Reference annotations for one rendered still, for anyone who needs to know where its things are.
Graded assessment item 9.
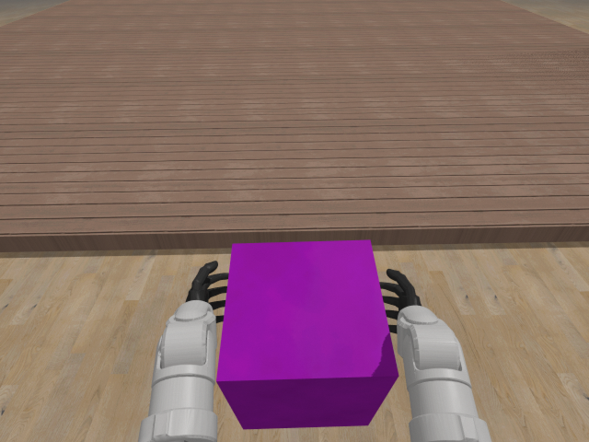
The robot left forearm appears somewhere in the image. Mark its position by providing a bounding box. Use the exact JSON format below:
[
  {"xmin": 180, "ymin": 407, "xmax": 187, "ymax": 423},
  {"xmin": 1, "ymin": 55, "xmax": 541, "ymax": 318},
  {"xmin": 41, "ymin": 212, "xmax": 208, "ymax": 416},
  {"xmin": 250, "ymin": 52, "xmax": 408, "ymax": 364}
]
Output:
[{"xmin": 138, "ymin": 300, "xmax": 218, "ymax": 442}]

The carton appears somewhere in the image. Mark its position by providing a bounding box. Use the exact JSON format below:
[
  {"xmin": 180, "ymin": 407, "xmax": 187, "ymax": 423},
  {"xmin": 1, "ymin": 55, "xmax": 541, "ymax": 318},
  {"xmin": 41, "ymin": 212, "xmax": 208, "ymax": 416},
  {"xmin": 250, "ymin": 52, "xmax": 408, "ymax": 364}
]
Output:
[{"xmin": 216, "ymin": 239, "xmax": 398, "ymax": 429}]

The robot left hand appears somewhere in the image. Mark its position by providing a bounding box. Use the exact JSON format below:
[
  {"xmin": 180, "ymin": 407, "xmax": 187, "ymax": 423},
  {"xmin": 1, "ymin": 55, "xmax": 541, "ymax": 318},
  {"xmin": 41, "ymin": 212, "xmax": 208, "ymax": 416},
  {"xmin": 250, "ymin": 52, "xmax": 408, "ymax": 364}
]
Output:
[{"xmin": 185, "ymin": 261, "xmax": 229, "ymax": 323}]

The robot right forearm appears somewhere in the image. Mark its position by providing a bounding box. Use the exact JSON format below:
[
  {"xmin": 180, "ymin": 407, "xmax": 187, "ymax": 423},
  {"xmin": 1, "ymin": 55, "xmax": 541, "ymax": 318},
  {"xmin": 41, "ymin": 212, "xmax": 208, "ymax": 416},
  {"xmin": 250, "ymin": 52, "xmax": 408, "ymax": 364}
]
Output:
[{"xmin": 397, "ymin": 306, "xmax": 491, "ymax": 442}]

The robot right hand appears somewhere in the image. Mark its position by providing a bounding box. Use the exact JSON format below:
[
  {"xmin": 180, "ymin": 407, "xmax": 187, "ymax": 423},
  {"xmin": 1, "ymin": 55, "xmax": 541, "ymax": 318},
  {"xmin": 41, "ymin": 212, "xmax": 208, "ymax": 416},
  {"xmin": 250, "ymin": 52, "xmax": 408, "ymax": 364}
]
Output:
[{"xmin": 379, "ymin": 269, "xmax": 422, "ymax": 333}]

